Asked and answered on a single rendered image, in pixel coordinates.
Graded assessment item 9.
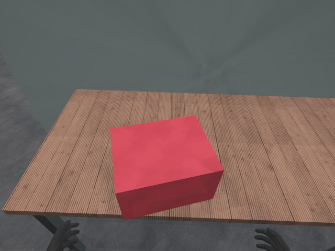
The carton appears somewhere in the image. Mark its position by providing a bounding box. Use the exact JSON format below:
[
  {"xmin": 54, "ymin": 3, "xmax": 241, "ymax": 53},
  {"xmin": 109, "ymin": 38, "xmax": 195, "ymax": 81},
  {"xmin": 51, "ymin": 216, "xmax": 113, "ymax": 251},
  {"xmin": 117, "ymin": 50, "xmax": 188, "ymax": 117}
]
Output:
[{"xmin": 110, "ymin": 116, "xmax": 224, "ymax": 220}]

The table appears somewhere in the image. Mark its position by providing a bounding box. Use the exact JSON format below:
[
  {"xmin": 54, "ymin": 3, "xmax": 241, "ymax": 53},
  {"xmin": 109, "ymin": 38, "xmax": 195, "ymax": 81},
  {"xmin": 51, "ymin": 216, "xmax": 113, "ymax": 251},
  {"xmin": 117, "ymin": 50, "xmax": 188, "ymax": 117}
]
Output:
[{"xmin": 2, "ymin": 89, "xmax": 335, "ymax": 251}]

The right robot hand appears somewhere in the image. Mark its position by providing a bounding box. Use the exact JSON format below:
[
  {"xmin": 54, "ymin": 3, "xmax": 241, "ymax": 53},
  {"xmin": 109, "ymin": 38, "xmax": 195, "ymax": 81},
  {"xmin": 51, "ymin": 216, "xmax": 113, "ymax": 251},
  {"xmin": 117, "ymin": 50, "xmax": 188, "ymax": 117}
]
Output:
[{"xmin": 254, "ymin": 227, "xmax": 290, "ymax": 251}]

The left robot hand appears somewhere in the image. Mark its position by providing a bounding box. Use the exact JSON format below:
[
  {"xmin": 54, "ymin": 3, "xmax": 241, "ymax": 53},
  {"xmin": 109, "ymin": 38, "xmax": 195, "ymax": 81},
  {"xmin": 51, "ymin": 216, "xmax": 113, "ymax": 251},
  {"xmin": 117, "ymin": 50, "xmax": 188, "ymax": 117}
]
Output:
[{"xmin": 47, "ymin": 220, "xmax": 80, "ymax": 251}]

